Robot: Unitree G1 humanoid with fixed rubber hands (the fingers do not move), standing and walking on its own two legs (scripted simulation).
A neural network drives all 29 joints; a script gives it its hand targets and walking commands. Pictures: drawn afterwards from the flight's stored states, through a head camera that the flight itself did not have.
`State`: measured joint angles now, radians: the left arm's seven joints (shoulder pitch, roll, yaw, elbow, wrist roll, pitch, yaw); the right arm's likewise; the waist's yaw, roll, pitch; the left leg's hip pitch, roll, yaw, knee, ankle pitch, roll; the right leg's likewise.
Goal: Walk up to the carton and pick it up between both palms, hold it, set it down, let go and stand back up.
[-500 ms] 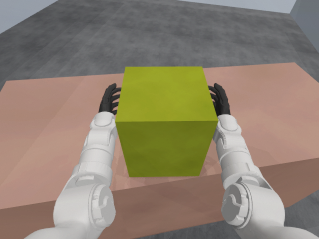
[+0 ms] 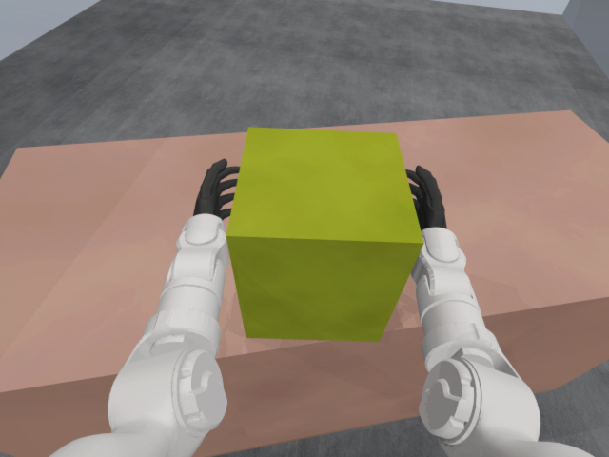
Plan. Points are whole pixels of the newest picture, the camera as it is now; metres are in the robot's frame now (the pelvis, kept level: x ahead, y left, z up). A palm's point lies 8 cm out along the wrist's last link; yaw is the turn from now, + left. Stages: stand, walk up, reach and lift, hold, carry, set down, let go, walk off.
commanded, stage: set down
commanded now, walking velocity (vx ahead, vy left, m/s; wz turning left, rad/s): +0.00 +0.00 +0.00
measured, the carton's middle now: (317, 240) +0.41 -0.03 +0.05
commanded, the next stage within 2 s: none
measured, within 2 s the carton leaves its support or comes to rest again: neither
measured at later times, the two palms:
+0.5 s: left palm (207, 215) +0.42 +0.12 +0.09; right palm (424, 221) +0.39 -0.18 +0.10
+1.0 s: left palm (207, 216) +0.42 +0.12 +0.09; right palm (424, 221) +0.39 -0.18 +0.10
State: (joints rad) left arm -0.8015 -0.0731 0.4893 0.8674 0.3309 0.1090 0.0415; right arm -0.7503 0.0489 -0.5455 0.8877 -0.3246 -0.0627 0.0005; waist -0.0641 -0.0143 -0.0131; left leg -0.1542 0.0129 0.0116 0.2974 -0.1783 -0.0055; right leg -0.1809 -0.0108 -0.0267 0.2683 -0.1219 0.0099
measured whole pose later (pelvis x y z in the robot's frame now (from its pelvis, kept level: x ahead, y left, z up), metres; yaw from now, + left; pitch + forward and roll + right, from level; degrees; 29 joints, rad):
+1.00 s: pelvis +0.01 +0.00 +0.00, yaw -1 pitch +0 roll +0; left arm -0.76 -0.12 0.54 0.75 0.41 0.06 -0.01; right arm -0.71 0.10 -0.59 0.77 -0.40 -0.11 0.04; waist -0.03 -0.03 0.06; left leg -0.09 0.02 0.05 0.29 -0.20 -0.01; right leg -0.14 -0.01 -0.03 0.28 -0.14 0.01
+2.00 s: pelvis -0.04 -0.02 -0.01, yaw -1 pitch +13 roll +0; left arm -1.20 0.32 -0.09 1.29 -0.30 0.14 0.10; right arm -1.17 -0.31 0.03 1.25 0.36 0.16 -0.09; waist -0.03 0.00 -0.16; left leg -0.50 0.05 0.01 0.44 -0.17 -0.04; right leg -0.52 0.01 -0.05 0.40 -0.11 -0.03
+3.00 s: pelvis -0.03 -0.01 +0.00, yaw -2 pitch +1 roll +0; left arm -0.69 0.30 0.10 0.43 -0.18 0.58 0.07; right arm -0.73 -0.32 -0.02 0.64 0.37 0.35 -0.08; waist -0.03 -0.03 -0.01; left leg -0.20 0.04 0.03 0.36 -0.17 -0.02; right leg -0.23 0.02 -0.01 0.32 -0.10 -0.02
